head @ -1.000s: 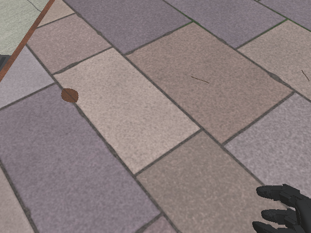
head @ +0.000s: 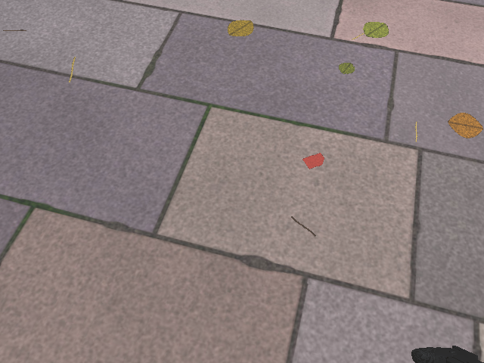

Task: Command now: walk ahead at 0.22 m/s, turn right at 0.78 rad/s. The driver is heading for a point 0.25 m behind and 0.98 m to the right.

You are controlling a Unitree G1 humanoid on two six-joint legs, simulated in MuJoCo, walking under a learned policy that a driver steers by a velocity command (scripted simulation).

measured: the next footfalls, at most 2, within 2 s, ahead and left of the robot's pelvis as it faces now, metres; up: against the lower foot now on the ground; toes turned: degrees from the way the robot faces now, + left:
right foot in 0.38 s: +0.11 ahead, -0.13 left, +0.00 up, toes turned -25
left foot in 0.78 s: +0.57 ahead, -0.19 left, +0.00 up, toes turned -43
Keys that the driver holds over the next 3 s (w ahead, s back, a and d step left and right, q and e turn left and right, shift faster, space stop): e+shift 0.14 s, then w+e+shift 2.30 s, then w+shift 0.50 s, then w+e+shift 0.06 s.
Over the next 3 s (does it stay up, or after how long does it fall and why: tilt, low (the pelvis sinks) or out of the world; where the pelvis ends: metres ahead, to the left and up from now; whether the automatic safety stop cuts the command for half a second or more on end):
stays up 0.11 -1.90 0.00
